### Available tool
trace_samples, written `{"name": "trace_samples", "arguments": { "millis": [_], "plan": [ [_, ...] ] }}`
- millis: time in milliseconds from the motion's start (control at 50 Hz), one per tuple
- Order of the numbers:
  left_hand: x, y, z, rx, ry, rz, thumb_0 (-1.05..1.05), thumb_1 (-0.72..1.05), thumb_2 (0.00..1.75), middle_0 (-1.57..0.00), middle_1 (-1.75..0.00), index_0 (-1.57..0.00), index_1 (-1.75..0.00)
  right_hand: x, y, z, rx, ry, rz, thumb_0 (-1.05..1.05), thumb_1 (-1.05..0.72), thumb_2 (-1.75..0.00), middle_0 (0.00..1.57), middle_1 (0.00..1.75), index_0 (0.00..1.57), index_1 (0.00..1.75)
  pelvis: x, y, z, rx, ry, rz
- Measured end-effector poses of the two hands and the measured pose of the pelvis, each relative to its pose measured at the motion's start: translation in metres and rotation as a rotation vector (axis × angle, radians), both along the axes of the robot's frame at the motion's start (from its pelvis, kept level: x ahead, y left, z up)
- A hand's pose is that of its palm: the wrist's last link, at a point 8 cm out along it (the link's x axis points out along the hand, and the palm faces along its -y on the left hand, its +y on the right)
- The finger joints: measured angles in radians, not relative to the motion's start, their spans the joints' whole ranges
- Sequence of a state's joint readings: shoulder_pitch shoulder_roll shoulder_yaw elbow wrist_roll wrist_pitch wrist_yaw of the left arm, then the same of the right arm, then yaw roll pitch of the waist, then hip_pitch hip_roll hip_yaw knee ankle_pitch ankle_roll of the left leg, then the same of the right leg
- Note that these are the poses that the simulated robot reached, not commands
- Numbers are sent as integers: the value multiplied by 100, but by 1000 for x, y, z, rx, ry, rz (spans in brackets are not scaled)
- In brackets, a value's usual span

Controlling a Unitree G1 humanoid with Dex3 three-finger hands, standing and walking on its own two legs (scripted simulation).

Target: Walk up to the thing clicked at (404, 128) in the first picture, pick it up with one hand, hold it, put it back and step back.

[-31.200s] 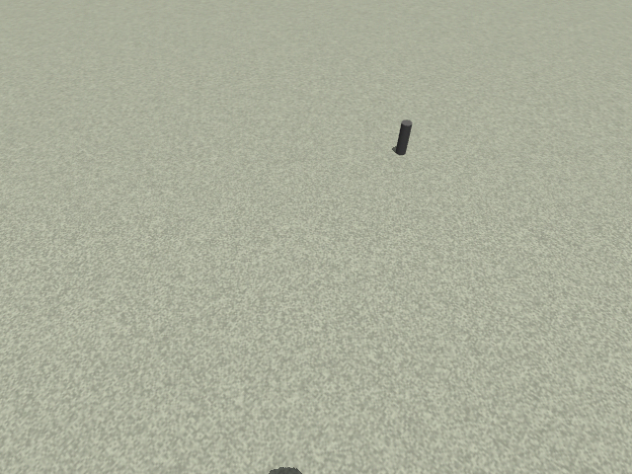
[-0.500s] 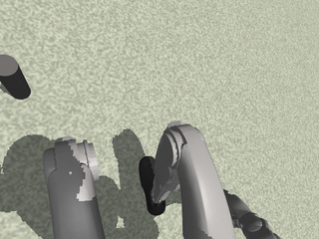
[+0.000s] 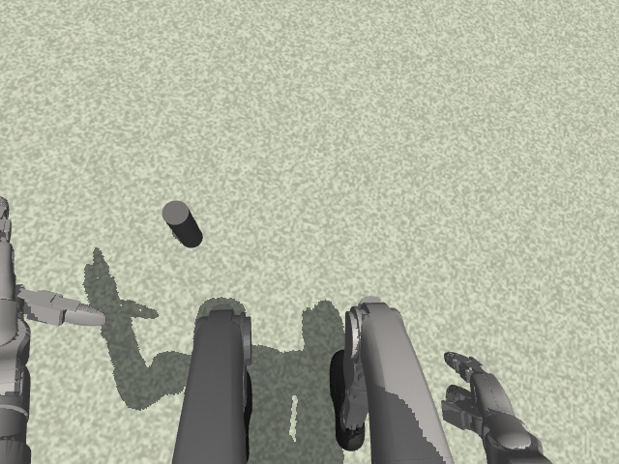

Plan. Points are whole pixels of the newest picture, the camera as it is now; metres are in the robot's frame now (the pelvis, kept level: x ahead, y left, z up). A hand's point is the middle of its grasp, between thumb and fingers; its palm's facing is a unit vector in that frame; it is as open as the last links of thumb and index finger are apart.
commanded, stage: home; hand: left
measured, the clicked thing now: (184, 226) +0.51 +0.24 -0.41
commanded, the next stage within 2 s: none
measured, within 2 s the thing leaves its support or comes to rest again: neither
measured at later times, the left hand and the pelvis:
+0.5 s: hand (39, 317) +0.27 +0.22 +0.10, palm faces +0.16 -0.92 -0.35, open 17.4 cm; pelvis +0.06 +0.00 +0.19, yaw +3 degrees
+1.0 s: hand (22, 366) +0.24 +0.19 +0.17, palm faces +0.17 -0.94 -0.29, open 17.4 cm; pelvis +0.08 +0.00 +0.22, yaw +4 degrees
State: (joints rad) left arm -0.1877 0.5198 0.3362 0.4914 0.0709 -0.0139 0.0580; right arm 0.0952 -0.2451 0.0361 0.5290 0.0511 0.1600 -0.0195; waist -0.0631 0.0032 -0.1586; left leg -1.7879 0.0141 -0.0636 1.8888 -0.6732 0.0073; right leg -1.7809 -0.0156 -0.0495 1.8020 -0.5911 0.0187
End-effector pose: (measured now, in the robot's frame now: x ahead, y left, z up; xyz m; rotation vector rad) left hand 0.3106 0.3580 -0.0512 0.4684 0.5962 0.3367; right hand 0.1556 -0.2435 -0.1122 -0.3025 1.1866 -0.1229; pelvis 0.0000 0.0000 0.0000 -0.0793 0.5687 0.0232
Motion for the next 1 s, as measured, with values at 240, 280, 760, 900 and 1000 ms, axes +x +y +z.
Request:
{"name": "trace_samples", "arguments": {
  "millis": [240,280,760,900,1000],
  "plan": [
    [-32,-41,98,-108,84,92,-1,-52,6,-6,-6,-7,-6,51,-6,134,-35,-239,2,1,-90,-90,21,30,21,31,31,-6,109,23,-126,20],
    [-37,-50,111,-130,96,92,-1,-53,6,-6,-6,-6,-5,51,-6,151,-39,-250,-4,1,-90,-90,21,30,21,31,37,-6,125,25,-152,23],
    [-93,-121,248,-263,78,24,-1,-52,7,-6,-6,-6,-6,84,26,267,10,-494,-39,1,-90,-90,21,30,21,31,82,5,221,46,-406,33],
    [-100,-120,246,-264,100,44,-1,-53,6,-6,-6,-6,-6,102,28,277,12,-549,11,1,-90,-90,21,30,21,31,82,1,223,53,-419,42],
    [-99,-121,246,-263,101,46,-1,-54,6,-6,-6,-6,-5,102,23,277,6,-548,23,1,-90,-90,21,30,21,31,83,-2,223,55,-427,45]
  ]
}}
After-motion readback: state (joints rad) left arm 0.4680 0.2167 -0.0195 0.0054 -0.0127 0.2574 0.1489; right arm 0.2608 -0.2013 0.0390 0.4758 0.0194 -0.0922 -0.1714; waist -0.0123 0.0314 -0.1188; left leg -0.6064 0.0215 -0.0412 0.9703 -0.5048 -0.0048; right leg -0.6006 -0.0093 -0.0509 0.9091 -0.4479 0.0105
